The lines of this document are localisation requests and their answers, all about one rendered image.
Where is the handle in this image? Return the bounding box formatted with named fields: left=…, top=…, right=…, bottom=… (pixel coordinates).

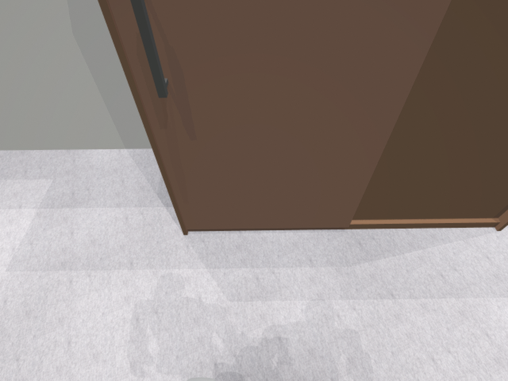
left=130, top=0, right=168, bottom=98

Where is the wardrobe door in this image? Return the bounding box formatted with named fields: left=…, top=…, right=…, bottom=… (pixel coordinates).
left=353, top=0, right=508, bottom=220
left=108, top=0, right=452, bottom=229

